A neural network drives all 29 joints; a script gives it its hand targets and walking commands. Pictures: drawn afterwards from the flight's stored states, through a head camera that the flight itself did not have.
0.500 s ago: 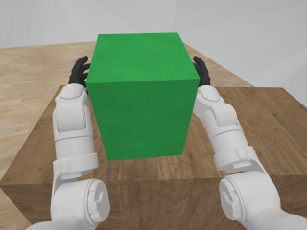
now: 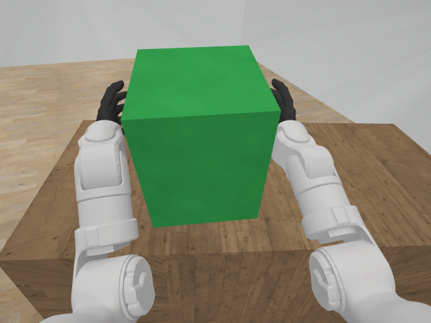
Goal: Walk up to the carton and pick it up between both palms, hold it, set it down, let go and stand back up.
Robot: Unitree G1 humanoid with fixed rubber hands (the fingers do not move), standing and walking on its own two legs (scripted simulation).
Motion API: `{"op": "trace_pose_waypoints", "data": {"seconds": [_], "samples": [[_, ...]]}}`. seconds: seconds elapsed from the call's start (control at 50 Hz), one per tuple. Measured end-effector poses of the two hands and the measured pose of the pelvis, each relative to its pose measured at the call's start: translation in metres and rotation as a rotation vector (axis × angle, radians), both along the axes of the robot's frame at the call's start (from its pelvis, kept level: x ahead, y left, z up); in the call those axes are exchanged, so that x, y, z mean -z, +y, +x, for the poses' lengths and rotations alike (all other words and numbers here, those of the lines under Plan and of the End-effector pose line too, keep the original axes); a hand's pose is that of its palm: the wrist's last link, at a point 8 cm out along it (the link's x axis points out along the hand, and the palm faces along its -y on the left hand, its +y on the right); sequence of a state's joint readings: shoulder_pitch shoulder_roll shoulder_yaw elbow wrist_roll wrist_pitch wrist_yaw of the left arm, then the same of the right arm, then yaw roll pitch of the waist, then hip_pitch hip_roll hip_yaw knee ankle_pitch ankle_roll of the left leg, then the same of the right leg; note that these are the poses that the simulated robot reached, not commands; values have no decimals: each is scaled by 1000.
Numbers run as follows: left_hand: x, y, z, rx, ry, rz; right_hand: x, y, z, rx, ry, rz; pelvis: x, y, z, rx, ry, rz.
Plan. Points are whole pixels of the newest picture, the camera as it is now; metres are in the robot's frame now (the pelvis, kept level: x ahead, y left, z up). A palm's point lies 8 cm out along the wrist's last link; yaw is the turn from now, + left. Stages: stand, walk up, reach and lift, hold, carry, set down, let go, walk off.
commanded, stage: hold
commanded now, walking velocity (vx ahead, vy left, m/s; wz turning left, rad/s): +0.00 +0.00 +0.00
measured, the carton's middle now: (200, 137) +0.39 +0.01 +0.20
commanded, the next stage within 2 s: none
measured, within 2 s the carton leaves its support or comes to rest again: neither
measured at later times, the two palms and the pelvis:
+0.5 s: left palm (113, 125) +0.36 +0.15 +0.24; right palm (284, 122) +0.37 -0.14 +0.24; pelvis +0.00 +0.00 +0.00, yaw +0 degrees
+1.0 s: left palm (111, 124) +0.36 +0.16 +0.25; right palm (284, 125) +0.36 -0.14 +0.24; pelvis +0.00 +0.00 +0.00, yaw +0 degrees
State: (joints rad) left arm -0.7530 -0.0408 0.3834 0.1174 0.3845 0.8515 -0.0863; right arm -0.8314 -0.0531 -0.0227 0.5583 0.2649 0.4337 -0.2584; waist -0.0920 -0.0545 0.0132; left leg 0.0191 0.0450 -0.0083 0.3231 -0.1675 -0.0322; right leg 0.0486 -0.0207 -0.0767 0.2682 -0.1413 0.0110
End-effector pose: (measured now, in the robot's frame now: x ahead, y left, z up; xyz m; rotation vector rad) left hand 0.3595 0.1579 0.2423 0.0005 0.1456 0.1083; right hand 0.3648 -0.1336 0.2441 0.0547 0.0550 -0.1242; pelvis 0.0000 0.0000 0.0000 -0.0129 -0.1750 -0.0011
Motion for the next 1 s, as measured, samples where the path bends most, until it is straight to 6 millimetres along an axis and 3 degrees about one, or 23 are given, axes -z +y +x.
{"op": "trace_pose_waypoints", "data": {"seconds": [0.42, 0.7, 1.0], "samples": [[1, -6, 8, 6, 19, 8, 3, -6, 6, 3, 21, -6, 0, -4, 2, -4, 13, 0], [-1, 2, -5, -4, 1, 7, 1, 2, -3, -4, 5, 8, 0, 0, 2, -5, -12, 0], [-6, -3, -1, 1, -1, 19, 1, -3, -2, 0, 5, 4, 0, -2, -2, -1, 4, 1]]}}
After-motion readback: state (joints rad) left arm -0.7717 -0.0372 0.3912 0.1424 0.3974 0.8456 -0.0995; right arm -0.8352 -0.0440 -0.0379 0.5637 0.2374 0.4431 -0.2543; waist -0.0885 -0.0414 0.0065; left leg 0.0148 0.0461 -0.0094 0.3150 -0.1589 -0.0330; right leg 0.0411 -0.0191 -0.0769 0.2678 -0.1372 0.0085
